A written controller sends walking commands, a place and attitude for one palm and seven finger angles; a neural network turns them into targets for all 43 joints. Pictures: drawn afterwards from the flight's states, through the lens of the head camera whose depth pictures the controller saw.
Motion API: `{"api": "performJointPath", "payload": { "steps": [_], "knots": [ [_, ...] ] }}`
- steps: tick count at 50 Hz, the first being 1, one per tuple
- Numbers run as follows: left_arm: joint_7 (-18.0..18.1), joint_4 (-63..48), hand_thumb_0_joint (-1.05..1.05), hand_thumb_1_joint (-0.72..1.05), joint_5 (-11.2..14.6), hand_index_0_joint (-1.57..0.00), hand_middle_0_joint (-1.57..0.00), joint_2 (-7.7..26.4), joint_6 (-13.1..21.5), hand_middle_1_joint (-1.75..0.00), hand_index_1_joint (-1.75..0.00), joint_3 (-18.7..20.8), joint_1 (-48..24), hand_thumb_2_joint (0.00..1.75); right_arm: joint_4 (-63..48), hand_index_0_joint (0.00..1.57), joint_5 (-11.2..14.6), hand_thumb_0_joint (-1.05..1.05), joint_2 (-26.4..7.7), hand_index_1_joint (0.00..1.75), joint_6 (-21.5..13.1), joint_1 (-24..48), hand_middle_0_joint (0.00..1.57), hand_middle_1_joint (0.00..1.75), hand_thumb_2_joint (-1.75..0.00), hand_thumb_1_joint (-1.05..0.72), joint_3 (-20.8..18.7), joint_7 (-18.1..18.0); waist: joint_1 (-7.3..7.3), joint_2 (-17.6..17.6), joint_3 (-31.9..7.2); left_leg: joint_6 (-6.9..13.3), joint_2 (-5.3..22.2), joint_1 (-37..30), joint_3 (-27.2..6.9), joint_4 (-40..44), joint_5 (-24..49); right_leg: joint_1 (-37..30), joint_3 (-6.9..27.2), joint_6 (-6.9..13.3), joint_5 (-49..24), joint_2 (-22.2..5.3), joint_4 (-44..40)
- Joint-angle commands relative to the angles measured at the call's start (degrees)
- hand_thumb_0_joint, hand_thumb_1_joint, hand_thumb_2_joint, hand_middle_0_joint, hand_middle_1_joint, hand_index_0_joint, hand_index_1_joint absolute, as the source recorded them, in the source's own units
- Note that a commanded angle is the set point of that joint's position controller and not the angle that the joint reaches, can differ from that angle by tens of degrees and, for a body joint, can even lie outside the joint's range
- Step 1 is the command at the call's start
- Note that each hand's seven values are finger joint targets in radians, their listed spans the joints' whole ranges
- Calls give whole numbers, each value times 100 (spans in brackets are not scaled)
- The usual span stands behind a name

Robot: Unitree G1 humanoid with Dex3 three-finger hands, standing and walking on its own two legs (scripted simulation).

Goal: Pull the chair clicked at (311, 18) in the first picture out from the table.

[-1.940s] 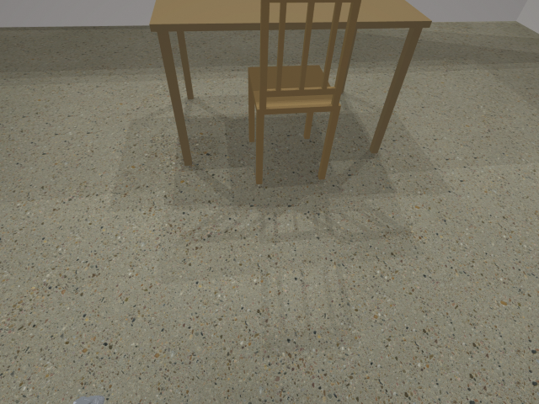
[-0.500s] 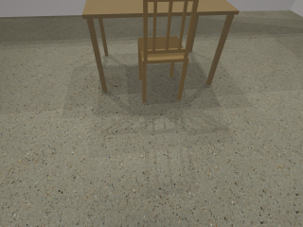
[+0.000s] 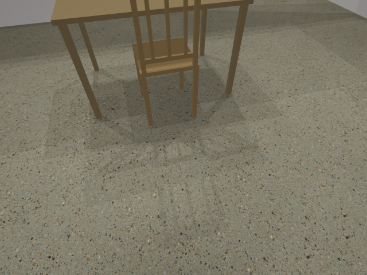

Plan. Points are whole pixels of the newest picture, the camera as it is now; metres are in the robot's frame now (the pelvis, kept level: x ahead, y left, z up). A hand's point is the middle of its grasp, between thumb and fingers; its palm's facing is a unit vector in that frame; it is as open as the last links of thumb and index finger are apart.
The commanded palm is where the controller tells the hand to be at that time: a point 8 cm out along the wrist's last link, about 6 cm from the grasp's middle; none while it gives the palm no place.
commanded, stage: walk to a spot facing it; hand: left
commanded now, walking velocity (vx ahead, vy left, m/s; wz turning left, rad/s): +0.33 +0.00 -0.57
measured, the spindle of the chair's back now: (167, 27) +1.30 +0.20 -0.04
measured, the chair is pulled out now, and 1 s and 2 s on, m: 0.00 0.00 0.00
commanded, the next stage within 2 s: turn to face it in 1.70 s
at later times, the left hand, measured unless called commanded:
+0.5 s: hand (98, 232) +0.25 +0.27 -0.17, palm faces -0.18 -0.96 -0.20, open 7.4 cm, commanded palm none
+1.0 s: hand (193, 140) +0.59 +0.02 -0.15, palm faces -0.57 -0.81 -0.16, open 7.4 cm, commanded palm none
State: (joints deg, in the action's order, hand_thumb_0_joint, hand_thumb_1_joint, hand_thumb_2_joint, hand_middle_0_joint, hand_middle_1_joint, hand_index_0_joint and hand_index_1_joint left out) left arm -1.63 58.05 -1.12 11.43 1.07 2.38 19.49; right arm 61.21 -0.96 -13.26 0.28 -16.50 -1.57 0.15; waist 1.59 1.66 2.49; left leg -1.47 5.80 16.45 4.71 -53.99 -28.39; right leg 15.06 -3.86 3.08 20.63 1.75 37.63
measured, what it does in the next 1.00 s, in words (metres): walks ahead, turning right: left foot, then right foot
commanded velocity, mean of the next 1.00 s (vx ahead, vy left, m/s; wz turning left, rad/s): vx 0.34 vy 0.00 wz -0.46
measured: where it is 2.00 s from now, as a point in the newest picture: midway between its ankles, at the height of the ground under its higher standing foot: (230, 195)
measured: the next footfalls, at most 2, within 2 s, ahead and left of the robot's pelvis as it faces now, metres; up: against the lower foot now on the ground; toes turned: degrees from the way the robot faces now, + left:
left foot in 0.36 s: +0.28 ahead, +0.15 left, +0.00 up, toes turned -5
right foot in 0.92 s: +0.43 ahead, -0.16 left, +0.00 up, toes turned -38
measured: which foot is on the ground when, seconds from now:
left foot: up 0.00-0.34, down 0.36-0.92, up 0.94-1.00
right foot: down 0.00-0.36, up 0.38-0.90, down 0.92-1.00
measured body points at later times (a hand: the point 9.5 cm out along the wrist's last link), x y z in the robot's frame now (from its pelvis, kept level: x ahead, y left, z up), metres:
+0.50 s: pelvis +0.19 +0.06 +0.01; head +0.22 +0.09 +0.46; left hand +0.26 +0.32 -0.15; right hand +0.24 -0.19 -0.11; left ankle +0.24 +0.15 -0.72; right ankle +0.08 -0.04 -0.62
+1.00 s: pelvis +0.38 -0.04 +0.00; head +0.42 -0.06 +0.44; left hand +0.62 +0.06 -0.14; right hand +0.17 -0.16 -0.15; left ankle +0.30 +0.14 -0.62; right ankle +0.40 -0.13 -0.72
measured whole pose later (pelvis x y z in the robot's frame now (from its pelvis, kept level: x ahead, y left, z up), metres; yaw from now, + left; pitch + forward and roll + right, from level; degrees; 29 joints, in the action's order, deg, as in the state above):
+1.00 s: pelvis +0.38 -0.04 +0.00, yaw -31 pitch -1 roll +0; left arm -1.7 52.6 -0.8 10.4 2.2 2.7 2.8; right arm 64.0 -0.5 -7.7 -0.9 -26.3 -1.4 -0.1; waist -4.2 -0.9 7.1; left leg -2.2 8.4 14.0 8.9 -69.5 -27.8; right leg 22.9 -8.4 6.0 14.2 0.4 38.0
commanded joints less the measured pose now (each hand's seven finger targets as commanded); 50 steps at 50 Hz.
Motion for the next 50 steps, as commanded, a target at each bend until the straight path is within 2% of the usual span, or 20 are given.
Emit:
{"api": "performJointPath", "payload": {
  "steps": [1,4,13,15,16,17,18,19,20,22,25,31,38,43,44,45,46,47,48,50],
  "knots": [
    [212,-131,0,90,-4,-20,-20,1060,180,-30,-30,209,983,90,-1032,20,-26,0,-535,30,-336,1354,20,30,-90,-90,-172,0,287,-429,370,-70,226,2733,-423,-1419,566,-1265,3163,1120,-1076,-1976,-2395],
    [217,-219,0,90,-34,-20,-20,929,252,-30,-30,202,646,90,-922,20,-26,0,-325,30,-228,951,20,30,-90,-90,-222,56,-29,-569,237,-198,181,2215,-261,-914,1130,-731,2318,914,-1257,-1570,-2503],
    [234,-153,0,90,-69,-20,-20,991,242,-30,-30,294,587,90,-1383,20,42,0,-132,30,-340,1481,20,30,-90,-90,-214,140,74,-1014,138,-115,-148,1201,-1,1265,1508,-683,1945,620,-1895,-1241,-2165],
    [228,-219,0,90,-45,-20,-20,1035,214,-30,-30,341,366,90,-1295,20,41,0,-258,30,-387,1082,20,30,-90,-90,-245,87,-142,-1028,88,-53,-301,207,55,1900,1616,-345,1886,505,-2061,-1113,-1772],
    [223,-244,0,90,-18,-20,-20,994,212,-30,-30,361,251,90,-1082,20,23,0,-423,30,-426,430,20,30,-90,-90,-277,10,-437,-723,-217,8,-357,-751,70,2447,1736,-151,1695,373,-2504,-839,-1007],
    [187,-301,0,90,25,-20,-20,780,205,-30,-30,348,332,90,-826,20,-22,0,-843,30,-455,-433,20,30,-90,-90,-380,-91,-745,-18,-819,154,188,-2284,-437,2643,1610,550,1440,207,-2197,-522,288],
    [105,-383,0,90,83,-20,-20,408,175,-30,-30,323,540,90,-672,20,-95,0,-1577,30,-455,-1205,20,30,-90,-90,-545,-126,-901,1747,-1464,670,1951,-3194,-2621,3099,1283,1652,536,-124,765,232,2292],
    [92,-538,0,90,41,-20,-20,429,206,-30,-30,324,386,90,-728,20,-78,0,-1544,30,-388,-1166,20,30,-90,-90,-466,-97,-788,1463,-1287,1035,2553,-2591,-3556,3919,171,2139,696,-111,1357,124,3322],
    [94,-551,0,90,-5,-20,-20,466,172,-30,-30,317,-11,90,-784,20,-56,0,-1225,30,-398,-675,20,30,-90,-90,-410,-103,-711,1050,-737,986,2438,-1744,-3273,4275,-769,2310,734,-92,923,-170,3896],
    [-31,-560,0,90,-83,-20,-20,416,93,-30,-30,344,-336,90,-858,20,-64,0,-541,30,-455,-92,20,30,-90,-90,-236,-107,-362,779,248,700,1817,-556,-2168,4410,-269,2341,637,-143,-58,-619,3941],
    [-94,-467,0,90,-97,-20,-20,239,-100,-30,-30,321,-63,90,-771,20,-39,0,-310,30,-572,37,20,30,-90,-90,-192,-149,-52,609,3,623,1454,-446,-631,4243,1402,2038,491,-288,-598,-769,3596],
    [-148,-783,0,90,-122,-20,-20,141,-206,-30,-30,257,-913,90,-478,20,-16,0,-360,30,-624,-566,20,30,-90,-90,-218,-152,-162,361,181,792,1424,-1297,171,4319,2568,2802,269,-462,-1269,-934,2561],
    [-158,-1077,0,90,-75,-20,-20,99,-152,-30,-30,128,-2231,90,-137,20,-81,0,-398,30,-536,-1291,20,30,-90,-90,-168,-133,-576,452,568,765,1434,-1673,748,4121,3701,2243,-268,-254,-1192,-682,641],
    [-83,-890,0,90,-71,-20,-20,328,-20,-30,-30,168,-1562,90,-87,20,-63,0,-645,30,-460,-1344,20,30,-90,-90,-200,-134,-214,495,-93,583,1447,-2131,1204,2519,6664,758,-714,191,-477,-62,-196],
    [-59,-639,0,90,-96,-20,-20,454,46,-30,-30,232,-742,90,-139,20,-36,0,-731,30,-447,-1183,20,30,-90,-90,-204,-123,216,457,-546,391,1259,-1755,1408,1445,6607,-414,-821,272,-815,103,-604],
    [-5,-385,0,90,-111,-20,-20,951,117,-30,-30,355,103,90,-237,20,51,0,-609,30,-445,-1128,20,30,-90,-90,-180,-49,598,3,-1209,168,1085,-291,1422,-23,5126,-2351,-41,557,-1273,-584,-723],
    [83,-260,0,90,-44,-20,-20,1600,162,-30,-30,508,759,90,-476,20,133,0,-177,30,-482,-1181,20,30,-90,-90,-118,-68,662,-1137,-2023,-172,70,1680,1160,-2065,-207,-3936,2940,1374,-2527,-2506,-1010],
    [126,-212,0,90,92,-20,-20,1839,111,-30,-30,537,798,90,-609,20,124,0,-315,30,-497,-672,20,30,-90,-90,-138,-110,707,-871,-2008,-54,28,2105,256,-2772,-533,-3577,3265,1624,-3076,-2762,-1546],
    [146,-345,0,90,93,-20,-20,1579,85,-30,-30,484,369,90,-704,20,94,0,-335,30,-467,-311,20,30,-90,-90,-205,-123,548,-646,-1413,-21,148,2218,-162,-3029,-49,-2782,3053,1471,-2567,-2571,-1757],
    [203,-445,0,90,78,-20,-20,973,163,-30,-30,300,-412,90,-560,20,-19,0,-215,30,-341,-253,20,30,-90,-90,-184,-92,20,-178,-348,-58,546,1940,-335,-2343,796,-1062,1868,984,-2321,-1998,-2067]
  ]
}}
